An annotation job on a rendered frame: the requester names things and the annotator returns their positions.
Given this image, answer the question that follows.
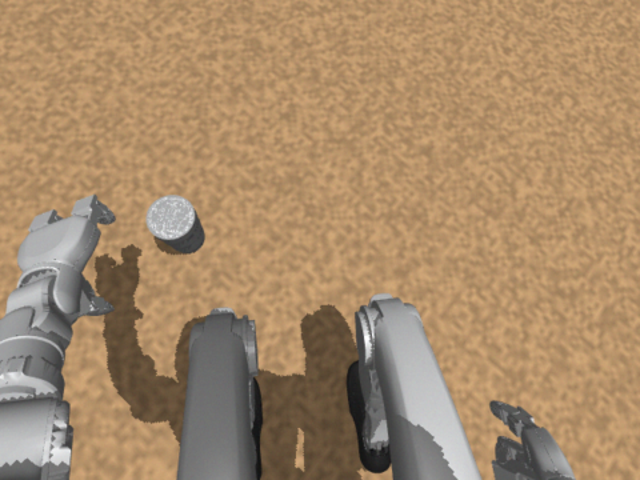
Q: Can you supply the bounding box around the left robot arm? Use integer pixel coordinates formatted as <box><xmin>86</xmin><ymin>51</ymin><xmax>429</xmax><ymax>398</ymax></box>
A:
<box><xmin>0</xmin><ymin>262</ymin><xmax>83</xmax><ymax>480</ymax></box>

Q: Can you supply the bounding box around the right robot hand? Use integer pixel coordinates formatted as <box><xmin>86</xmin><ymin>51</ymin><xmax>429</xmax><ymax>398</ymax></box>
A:
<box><xmin>490</xmin><ymin>401</ymin><xmax>576</xmax><ymax>480</ymax></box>

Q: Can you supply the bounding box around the right robot foot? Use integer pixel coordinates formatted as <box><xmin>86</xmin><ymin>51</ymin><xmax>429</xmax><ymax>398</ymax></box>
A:
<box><xmin>347</xmin><ymin>360</ymin><xmax>391</xmax><ymax>473</ymax></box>

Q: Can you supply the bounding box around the cup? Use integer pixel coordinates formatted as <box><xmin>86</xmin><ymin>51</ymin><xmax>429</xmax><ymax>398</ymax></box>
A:
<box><xmin>146</xmin><ymin>195</ymin><xmax>205</xmax><ymax>254</ymax></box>

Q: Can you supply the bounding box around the left robot hand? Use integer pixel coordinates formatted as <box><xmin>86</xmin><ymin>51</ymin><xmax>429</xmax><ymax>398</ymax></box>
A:
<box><xmin>17</xmin><ymin>194</ymin><xmax>116</xmax><ymax>318</ymax></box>

